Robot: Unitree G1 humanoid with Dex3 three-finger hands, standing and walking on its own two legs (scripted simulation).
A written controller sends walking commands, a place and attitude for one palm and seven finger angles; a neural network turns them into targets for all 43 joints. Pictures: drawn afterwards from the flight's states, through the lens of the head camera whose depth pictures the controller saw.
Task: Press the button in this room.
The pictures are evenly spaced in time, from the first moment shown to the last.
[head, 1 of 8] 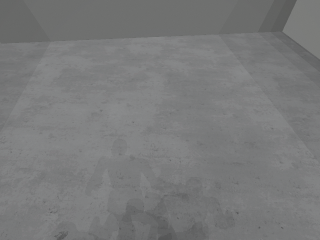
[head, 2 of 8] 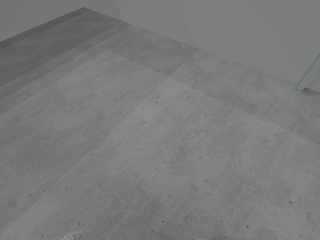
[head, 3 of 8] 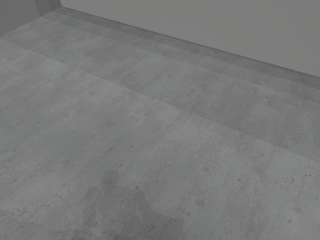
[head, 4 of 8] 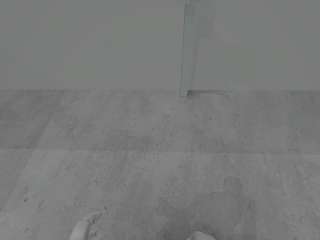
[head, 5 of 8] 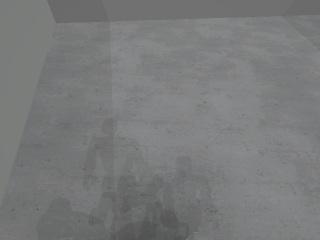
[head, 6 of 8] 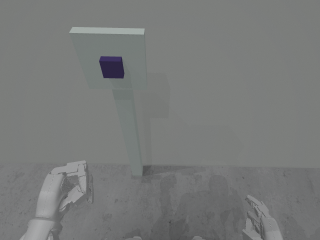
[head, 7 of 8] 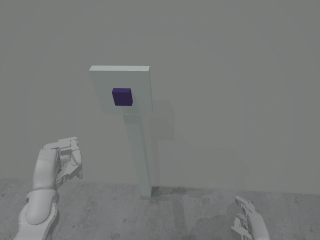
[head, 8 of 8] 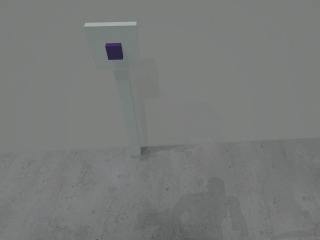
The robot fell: no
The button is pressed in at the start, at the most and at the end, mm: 0 9 0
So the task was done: no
